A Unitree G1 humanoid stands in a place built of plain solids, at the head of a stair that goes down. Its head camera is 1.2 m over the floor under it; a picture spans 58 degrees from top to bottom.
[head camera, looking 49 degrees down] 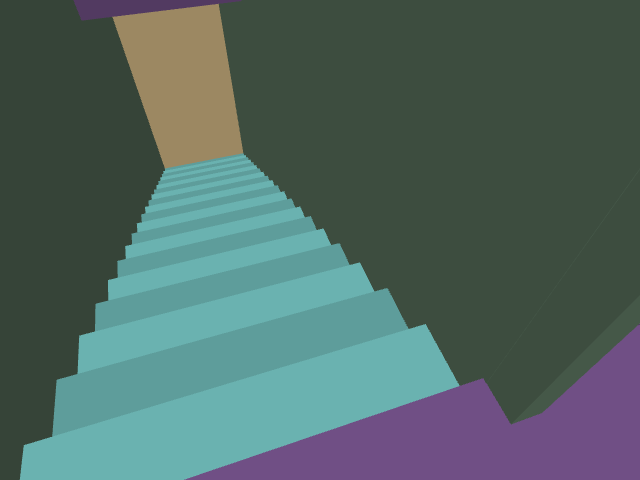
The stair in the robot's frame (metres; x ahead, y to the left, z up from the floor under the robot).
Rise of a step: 0.17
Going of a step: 0.29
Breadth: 1.33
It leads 18 degrees to the left of straight ahead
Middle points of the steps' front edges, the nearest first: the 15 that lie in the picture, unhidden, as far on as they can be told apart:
0.31 0.16 0.00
0.59 0.25 -0.17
0.86 0.34 -0.34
1.14 0.43 -0.51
1.41 0.52 -0.69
1.69 0.61 -0.86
1.96 0.70 -1.03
2.24 0.79 -1.20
2.51 0.87 -1.37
2.79 0.96 -1.54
3.06 1.05 -1.72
3.34 1.14 -1.89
3.61 1.23 -2.06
3.88 1.32 -2.23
4.16 1.41 -2.40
